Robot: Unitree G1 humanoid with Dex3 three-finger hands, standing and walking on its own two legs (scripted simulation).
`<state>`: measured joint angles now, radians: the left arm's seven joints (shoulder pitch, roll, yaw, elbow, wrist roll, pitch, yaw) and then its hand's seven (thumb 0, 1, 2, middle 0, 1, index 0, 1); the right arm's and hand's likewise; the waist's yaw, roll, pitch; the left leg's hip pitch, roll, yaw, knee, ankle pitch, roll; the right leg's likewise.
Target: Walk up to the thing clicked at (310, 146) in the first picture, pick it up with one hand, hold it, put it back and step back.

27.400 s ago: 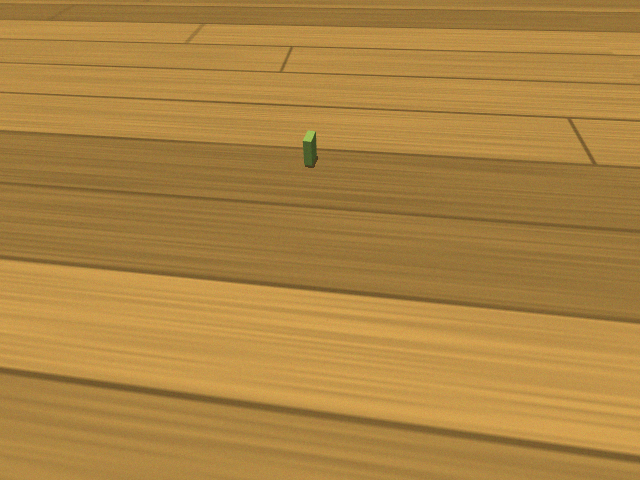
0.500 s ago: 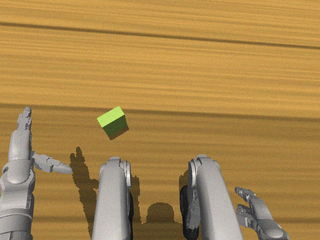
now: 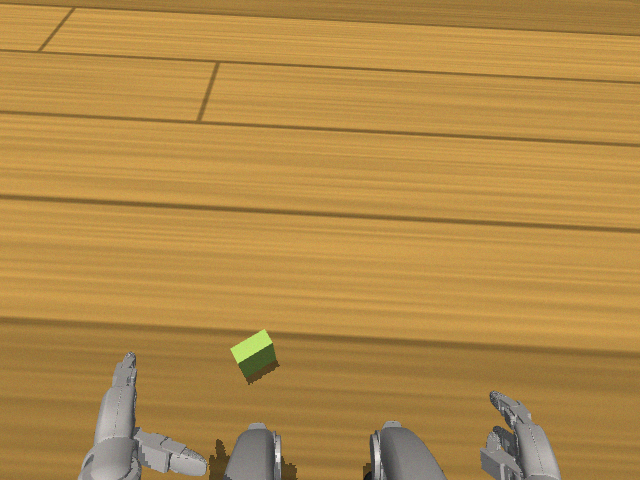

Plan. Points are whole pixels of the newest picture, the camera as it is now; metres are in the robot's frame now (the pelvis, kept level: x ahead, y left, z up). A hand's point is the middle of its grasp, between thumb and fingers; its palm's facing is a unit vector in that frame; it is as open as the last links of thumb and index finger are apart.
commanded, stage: home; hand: left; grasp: from the side
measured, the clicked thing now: (254, 354) +0.45 +0.17 -0.59
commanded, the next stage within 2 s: stand in 1.94 s
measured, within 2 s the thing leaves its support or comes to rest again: neither
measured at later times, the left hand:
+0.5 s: hand (159, 445) +0.18 +0.19 +0.00, palm faces +0.13 -0.95 -0.30, open 17.7 cm
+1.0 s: hand (166, 447) +0.18 +0.18 +0.00, palm faces +0.12 -0.95 -0.29, open 17.5 cm
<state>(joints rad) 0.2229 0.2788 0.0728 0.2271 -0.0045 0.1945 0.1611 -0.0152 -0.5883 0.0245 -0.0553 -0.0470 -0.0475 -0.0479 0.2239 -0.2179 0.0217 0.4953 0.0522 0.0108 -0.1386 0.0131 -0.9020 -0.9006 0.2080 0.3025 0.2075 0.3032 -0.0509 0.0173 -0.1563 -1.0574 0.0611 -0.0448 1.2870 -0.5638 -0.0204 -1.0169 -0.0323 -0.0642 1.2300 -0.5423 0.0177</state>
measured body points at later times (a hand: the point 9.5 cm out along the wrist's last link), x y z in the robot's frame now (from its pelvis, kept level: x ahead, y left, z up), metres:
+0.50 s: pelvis +0.02 +0.00 +0.06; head +0.05 +0.01 +0.51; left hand +0.17 +0.24 +0.02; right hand +0.20 -0.23 +0.00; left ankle +0.03 +0.13 -0.63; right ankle +0.03 -0.14 -0.63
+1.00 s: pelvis +0.01 +0.00 +0.06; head +0.04 +0.00 +0.51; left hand +0.17 +0.23 +0.02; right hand +0.17 -0.24 -0.01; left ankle +0.03 +0.13 -0.63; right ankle +0.03 -0.14 -0.63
